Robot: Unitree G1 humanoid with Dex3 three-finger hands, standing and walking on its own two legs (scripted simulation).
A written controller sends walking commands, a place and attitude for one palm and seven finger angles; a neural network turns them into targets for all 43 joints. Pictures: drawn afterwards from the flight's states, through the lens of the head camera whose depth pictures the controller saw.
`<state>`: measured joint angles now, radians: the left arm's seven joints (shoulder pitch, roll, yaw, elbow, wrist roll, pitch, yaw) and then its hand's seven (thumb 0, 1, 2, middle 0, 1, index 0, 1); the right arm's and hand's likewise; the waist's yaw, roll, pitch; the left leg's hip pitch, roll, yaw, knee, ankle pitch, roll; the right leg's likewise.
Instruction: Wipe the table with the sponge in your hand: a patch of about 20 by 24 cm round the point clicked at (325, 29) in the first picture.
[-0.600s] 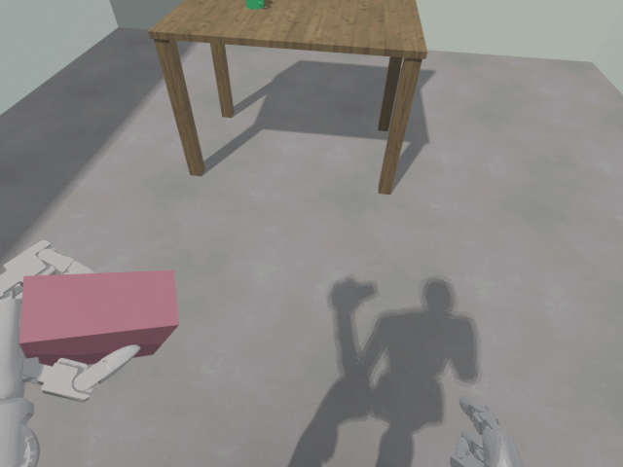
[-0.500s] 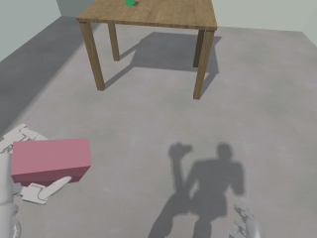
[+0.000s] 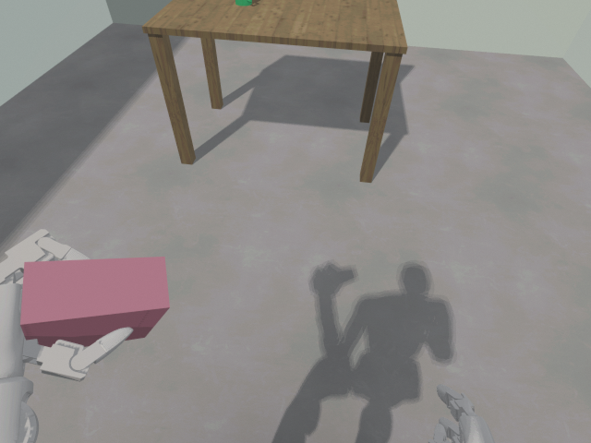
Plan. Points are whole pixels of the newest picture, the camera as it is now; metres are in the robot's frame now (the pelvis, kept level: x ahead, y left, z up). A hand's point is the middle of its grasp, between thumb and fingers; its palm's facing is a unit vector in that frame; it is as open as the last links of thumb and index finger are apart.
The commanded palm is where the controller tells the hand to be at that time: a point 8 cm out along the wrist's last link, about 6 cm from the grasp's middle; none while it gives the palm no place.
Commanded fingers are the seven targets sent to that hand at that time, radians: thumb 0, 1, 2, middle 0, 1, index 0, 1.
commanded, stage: walk to a spot facing it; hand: left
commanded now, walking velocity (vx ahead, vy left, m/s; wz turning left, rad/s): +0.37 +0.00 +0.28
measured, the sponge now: (115, 305) +0.22 +0.21 +0.14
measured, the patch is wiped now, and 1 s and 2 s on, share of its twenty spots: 0.00 0.00 0.00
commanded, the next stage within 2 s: none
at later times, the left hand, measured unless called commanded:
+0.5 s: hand (60, 257) +0.27 +0.28 +0.16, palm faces +0.53 -0.76 -0.38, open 9.4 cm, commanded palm +0.21 +0.31 +0.18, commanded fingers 0.00 0.10 1.30 -1.20 -1.60 -1.20 -1.60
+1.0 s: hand (156, 171) +0.43 +0.23 +0.15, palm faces +0.54 -0.71 -0.45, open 9.4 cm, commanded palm +0.36 +0.26 +0.18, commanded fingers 0.00 0.10 1.30 -1.20 -1.60 -1.20 -1.60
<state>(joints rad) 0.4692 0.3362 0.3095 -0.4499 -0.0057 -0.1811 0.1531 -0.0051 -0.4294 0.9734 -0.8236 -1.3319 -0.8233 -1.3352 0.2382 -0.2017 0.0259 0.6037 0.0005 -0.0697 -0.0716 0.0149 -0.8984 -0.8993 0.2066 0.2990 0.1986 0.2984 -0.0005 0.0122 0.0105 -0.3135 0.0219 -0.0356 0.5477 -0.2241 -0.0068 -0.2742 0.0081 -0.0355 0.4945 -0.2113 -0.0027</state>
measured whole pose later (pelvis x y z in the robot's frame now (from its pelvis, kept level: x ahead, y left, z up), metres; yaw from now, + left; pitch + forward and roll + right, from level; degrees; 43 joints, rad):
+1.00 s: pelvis +0.25 -0.04 -0.02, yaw +11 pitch -2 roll +1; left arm 0.41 0.31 0.33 -0.43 -0.01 -0.18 0.13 0.00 -0.43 0.98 -0.83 -1.34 -0.82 -1.34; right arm 0.17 -0.22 -0.01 0.69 0.00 -0.04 -0.06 0.02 -0.90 -0.90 0.21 0.30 0.20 0.30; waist 0.02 0.05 0.09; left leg -0.44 0.07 0.01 1.27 -0.43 -0.01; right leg -0.34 -0.06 -0.22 0.69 -0.32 -0.09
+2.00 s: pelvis +0.58 -0.06 -0.01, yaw +22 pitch -2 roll +1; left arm 0.41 0.30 0.32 -0.48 0.00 -0.20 0.13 0.00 -0.43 0.99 -0.83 -1.34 -0.83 -1.34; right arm 0.17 -0.26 -0.04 0.68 0.01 -0.04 -0.06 0.02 -0.90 -0.90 0.21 0.30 0.20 0.30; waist 0.01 0.05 0.10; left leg -0.54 0.07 0.04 1.31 -0.40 -0.02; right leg -0.26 -0.12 -0.23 0.62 -0.31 -0.01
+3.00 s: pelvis +0.82 +0.02 +0.01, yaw +44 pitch +0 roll +2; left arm 0.52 0.42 0.40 -0.59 -0.03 -0.22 0.15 0.00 -0.43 0.99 -0.83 -1.34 -0.83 -1.34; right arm 0.20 -0.27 -0.07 0.58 0.00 -0.02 -0.07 0.01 -0.90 -0.90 0.20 0.30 0.19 0.30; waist -0.03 -0.02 0.10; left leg -0.57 0.11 0.13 0.97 -0.32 -0.05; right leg -0.16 -0.12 -0.31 0.48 -0.31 -0.03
